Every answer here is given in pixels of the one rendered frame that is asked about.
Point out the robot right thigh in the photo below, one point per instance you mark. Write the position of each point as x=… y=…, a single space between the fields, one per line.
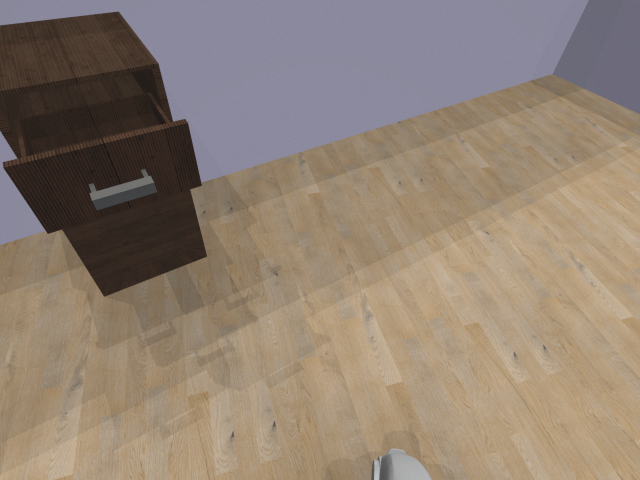
x=395 y=466

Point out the handle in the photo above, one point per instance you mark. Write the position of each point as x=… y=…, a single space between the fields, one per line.
x=122 y=193

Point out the drawer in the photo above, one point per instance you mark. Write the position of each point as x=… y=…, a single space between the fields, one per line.
x=106 y=143

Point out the cabinet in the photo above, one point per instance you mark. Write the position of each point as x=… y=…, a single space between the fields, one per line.
x=57 y=64

